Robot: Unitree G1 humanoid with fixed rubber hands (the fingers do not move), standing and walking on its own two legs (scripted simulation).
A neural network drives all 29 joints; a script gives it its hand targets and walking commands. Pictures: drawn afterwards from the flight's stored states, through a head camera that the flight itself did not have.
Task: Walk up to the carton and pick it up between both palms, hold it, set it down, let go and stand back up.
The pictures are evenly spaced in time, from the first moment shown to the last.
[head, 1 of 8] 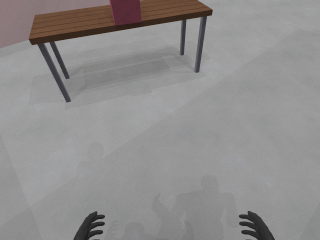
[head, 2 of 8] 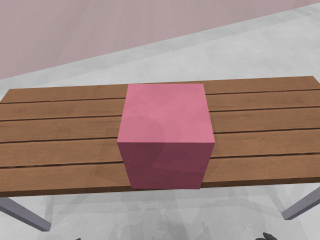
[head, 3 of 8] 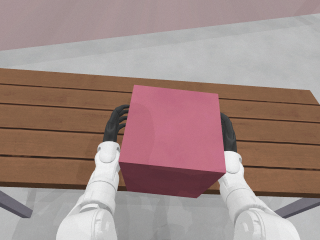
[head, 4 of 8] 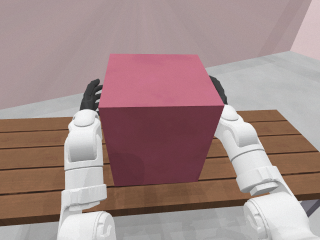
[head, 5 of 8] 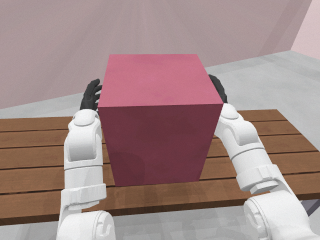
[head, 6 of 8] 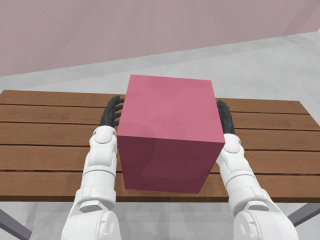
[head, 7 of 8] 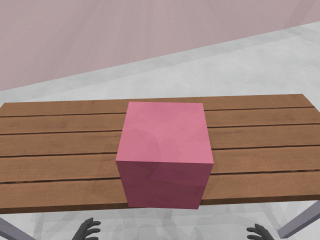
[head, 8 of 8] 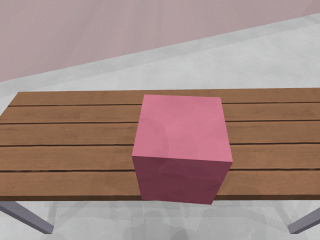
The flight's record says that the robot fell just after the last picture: no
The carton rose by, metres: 0.20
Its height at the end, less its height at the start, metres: +0.00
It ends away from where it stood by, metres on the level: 0.02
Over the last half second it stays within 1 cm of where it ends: yes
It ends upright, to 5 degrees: yes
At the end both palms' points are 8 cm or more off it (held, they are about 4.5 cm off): yes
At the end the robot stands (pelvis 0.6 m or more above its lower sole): yes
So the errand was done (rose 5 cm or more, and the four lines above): yes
